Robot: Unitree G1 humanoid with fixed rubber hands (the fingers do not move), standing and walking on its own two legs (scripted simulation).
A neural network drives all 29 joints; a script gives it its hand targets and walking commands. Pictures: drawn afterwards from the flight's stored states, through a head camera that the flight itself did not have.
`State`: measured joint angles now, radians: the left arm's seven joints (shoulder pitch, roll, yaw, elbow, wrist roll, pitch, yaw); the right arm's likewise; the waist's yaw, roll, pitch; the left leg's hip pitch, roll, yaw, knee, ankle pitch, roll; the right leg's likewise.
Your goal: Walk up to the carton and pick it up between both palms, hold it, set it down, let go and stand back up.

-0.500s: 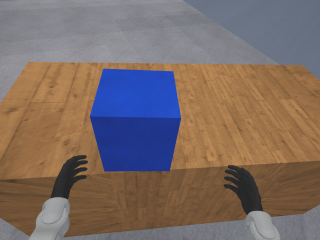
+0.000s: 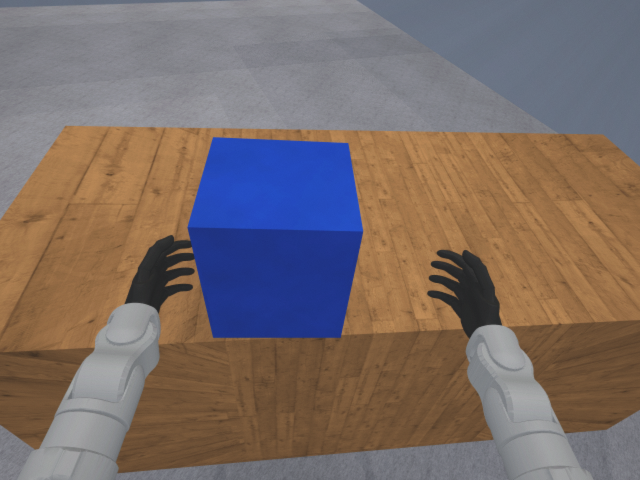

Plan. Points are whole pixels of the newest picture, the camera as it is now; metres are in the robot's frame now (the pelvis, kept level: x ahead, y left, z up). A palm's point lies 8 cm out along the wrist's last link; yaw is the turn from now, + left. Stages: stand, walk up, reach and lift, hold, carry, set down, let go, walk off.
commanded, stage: reach and lift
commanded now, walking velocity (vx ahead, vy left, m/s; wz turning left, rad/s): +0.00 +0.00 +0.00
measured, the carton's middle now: (279, 241) +0.48 +0.08 +0.02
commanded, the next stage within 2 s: none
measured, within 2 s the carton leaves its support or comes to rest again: neither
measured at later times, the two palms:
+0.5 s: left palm (156, 228) +0.39 +0.23 +0.12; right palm (453, 246) +0.41 -0.16 +0.11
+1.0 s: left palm (164, 178) +0.45 +0.23 +0.16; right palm (445, 199) +0.47 -0.15 +0.14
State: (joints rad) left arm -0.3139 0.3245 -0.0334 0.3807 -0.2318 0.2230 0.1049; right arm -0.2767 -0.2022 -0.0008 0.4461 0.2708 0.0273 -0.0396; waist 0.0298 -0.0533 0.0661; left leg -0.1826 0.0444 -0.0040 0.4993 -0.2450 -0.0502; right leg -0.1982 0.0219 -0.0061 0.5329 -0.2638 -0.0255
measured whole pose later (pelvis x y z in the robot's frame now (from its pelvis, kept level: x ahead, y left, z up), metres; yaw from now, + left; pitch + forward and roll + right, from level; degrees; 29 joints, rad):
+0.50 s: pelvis +0.01 +0.00 +0.00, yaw +0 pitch +0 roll +0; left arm -0.65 0.32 0.03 0.50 -0.22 0.40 0.13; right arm -0.66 -0.22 0.00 0.68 0.27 0.16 -0.09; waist 0.04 -0.05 0.07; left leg -0.24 0.04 0.00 0.49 -0.24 -0.05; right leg -0.26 0.02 -0.01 0.52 -0.26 -0.03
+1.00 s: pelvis +0.01 +0.00 +0.00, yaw +0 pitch +6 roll +0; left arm -0.95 0.32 0.04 0.75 -0.22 0.36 0.14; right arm -0.96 -0.27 0.00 0.93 0.31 0.18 -0.09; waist 0.05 -0.05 -0.01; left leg -0.38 0.04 0.00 0.49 -0.23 -0.05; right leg -0.39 0.02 -0.01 0.52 -0.24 -0.03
